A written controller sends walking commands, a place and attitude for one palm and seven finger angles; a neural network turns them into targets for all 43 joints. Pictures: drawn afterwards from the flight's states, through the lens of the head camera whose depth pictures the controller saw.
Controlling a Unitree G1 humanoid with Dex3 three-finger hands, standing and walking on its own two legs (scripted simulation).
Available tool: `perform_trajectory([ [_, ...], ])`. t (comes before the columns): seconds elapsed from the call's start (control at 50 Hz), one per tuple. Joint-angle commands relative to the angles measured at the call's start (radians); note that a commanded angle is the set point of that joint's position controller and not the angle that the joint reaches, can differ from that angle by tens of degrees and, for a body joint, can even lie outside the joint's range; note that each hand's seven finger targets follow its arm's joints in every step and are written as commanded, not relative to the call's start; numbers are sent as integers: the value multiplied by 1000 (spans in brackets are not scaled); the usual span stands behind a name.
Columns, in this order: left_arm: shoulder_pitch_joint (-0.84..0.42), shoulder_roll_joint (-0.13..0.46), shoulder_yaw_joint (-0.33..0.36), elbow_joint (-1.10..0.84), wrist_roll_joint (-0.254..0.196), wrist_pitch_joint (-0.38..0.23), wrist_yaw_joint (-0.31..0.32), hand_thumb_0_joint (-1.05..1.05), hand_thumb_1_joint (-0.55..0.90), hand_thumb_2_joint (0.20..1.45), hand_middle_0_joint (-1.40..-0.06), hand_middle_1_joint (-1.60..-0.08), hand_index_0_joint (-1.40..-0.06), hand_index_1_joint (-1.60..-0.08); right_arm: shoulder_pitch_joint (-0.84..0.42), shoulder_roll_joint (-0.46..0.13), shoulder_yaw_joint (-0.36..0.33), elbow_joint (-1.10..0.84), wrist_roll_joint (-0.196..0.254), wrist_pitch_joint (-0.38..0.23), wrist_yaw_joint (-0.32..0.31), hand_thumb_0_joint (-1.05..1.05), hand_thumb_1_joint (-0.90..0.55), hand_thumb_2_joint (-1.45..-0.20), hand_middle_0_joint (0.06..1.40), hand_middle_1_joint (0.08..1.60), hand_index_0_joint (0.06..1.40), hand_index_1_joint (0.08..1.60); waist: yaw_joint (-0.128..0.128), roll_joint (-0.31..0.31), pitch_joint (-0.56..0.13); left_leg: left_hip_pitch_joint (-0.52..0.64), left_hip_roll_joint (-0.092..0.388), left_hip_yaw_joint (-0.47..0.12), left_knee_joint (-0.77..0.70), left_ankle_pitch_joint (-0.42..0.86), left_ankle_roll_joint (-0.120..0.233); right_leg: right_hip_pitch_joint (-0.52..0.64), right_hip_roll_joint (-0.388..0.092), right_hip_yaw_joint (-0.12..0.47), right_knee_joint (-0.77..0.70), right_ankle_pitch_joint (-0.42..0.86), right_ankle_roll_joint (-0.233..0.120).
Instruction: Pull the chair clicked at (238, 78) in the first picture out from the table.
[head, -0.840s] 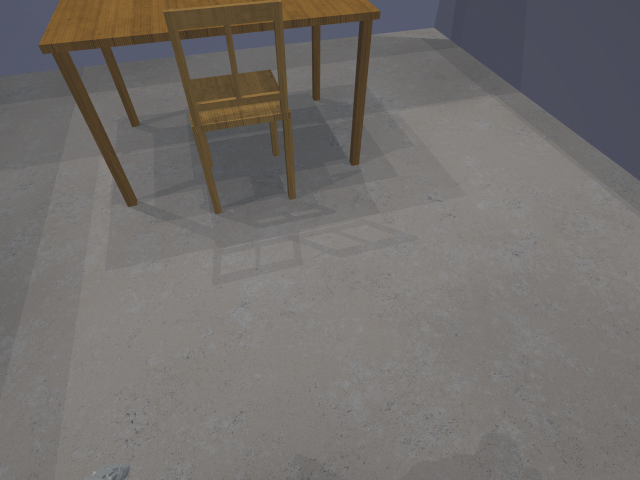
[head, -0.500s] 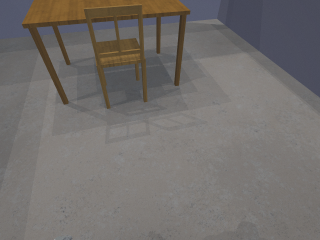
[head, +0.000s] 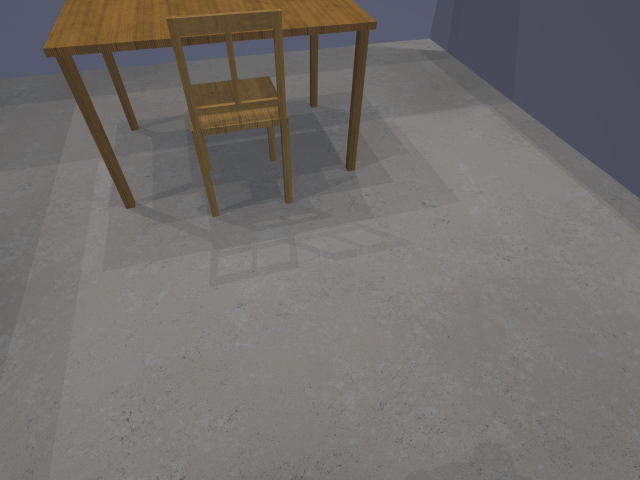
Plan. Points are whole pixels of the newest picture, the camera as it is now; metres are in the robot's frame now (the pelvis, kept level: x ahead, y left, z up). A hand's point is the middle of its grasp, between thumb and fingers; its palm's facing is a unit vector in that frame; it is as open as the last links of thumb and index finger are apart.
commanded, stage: look at it before walking up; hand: left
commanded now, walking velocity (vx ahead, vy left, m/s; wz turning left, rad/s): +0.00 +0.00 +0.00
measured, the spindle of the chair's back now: (233, 69) +1.40 +0.39 -0.11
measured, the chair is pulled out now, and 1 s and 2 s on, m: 0.00 0.00 0.00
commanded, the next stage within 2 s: walk to a spot facing it in 0.60 s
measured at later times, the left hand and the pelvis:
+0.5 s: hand out of the picture +0.06 +0.25 -0.16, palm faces -0.02 -0.95 -0.32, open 7.4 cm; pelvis +0.00 +0.01 +0.00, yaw +0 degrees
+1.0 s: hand out of the picture +0.03 +0.21 -0.19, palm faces +0.02 -0.98 -0.18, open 7.4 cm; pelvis +0.05 +0.03 -0.01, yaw -1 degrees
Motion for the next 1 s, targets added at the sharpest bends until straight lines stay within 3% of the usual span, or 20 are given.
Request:
perform_trajectory([
  [0.0,-49,208,35,-65,3,-24,11,0,900,900,-200,-300,-200,-300,-54,-202,-43,-68,2,-25,-10,0,-900,-900,200,300,200,300,-2,-1,-20,-16,90,-84,-58,94,49,-27,-132,120,-102,68,-20],
  [0.38,-39,198,32,-61,5,-23,10,0,900,900,-200,-300,-200,-300,-52,-200,-42,-62,4,-27,-8,0,-900,-900,200,300,200,300,-1,10,-24,-15,95,-95,-70,94,52,-31,-129,114,-103,59,-15],
  [0.68,-36,202,30,-54,5,-26,12,0,900,900,-200,-300,-200,-300,-56,-204,-42,-58,6,-26,-8,0,-900,-900,200,300,200,300,-3,6,-39,3,97,-91,-69,137,51,-10,-133,109,-96,127,-13],
  [0.7,5,119,14,-33,3,-17,15,0,900,900,-200,-300,-200,-300,-27,-122,-22,-39,1,-18,-5,0,-900,-900,200,300,200,300,-2,1,-62,13,96,-74,-60,99,40,-3,-132,101,-98,73,-2],
  [0.72,41,74,3,-21,6,-5,15,0,900,900,-200,-300,-200,-300,12,-75,-12,-27,-3,-9,-3,0,-900,-900,200,300,200,300,-2,3,-52,5,85,-63,-50,5,34,-16,-122,103,-89,-48,2],
  [0.74,68,72,4,-15,10,1,12,0,900,900,-200,-300,-200,-300,36,-71,-13,-22,-6,-4,-1,0,-900,-900,200,300,200,300,1,-5,-34,-17,80,-58,-40,-111,39,-38,-114,112,-90,-168,-4],
  [0.78,95,84,16,-22,17,8,1,0,900,900,-200,-300,-200,-300,44,-74,-21,-31,-12,4,3,0,-900,-900,200,300,200,300,9,-31,76,-134,61,-58,-29,-323,46,-96,-109,152,-112,-359,-23],
  [0.82,134,86,27,-30,18,7,-6,0,900,900,-200,-300,-200,-300,60,-64,-26,-49,-14,-1,4,0,-900,-900,200,300,200,300,14,-63,117,-195,39,-37,40,-340,49,-113,-125,205,-122,-418,-53],
  [0.86,184,89,40,-32,14,-3,-5,0,900,900,-200,-300,-200,-300,82,-37,-28,-62,-11,-13,3,0,-900,-900,200,300,200,300,18,-111,92,-231,17,15,153,-260,46,-57,-172,272,-142,-406,-96],
  [0.92,213,85,57,-35,11,-21,0,0,900,900,-200,-300,-200,-300,114,-5,-34,-70,-6,-33,2,0,-900,-900,200,300,200,300,3,-134,82,-211,26,68,213,-194,40,-56,-227,313,-134,-273,-142],
  [0.96,200,56,60,-38,14,-26,2,0,900,900,-200,-300,-200,-300,175,14,-39,-55,-2,-45,0,0,-900,-900,200,300,200,300,-30,-88,93,-100,39,76,131,-175,46,-131,-185,238,-47,-156,-128],
  [0.98,171,24,57,-47,12,-25,-1,0,900,900,-200,-300,-200,-300,260,5,-42,-24,-2,-54,-3,0,-900,-900,200,300,200,300,-66,32,93,32,78,-6,35,-118,71,-227,-106,144,102,-102,-88],
])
